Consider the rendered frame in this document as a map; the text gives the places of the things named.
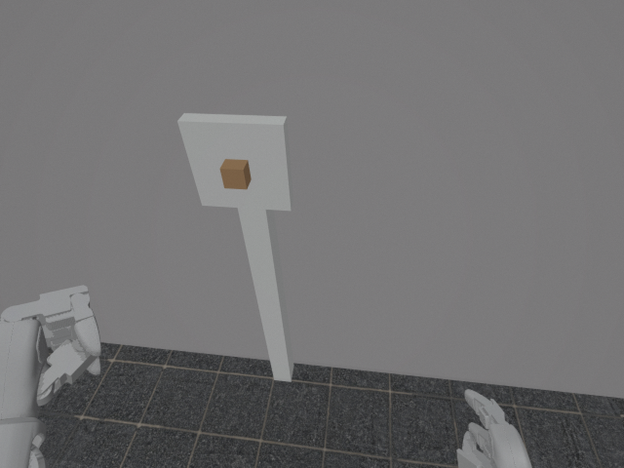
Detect button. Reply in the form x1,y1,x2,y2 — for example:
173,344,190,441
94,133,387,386
220,159,252,189

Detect left robot forearm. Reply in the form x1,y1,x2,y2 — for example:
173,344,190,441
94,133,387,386
0,417,49,468

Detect panel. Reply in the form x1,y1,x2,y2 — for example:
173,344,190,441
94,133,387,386
177,113,294,382

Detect right robot hand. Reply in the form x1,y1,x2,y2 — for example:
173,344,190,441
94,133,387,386
456,389,532,468

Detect left robot hand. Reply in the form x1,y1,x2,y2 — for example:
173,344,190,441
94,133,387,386
0,285,101,420

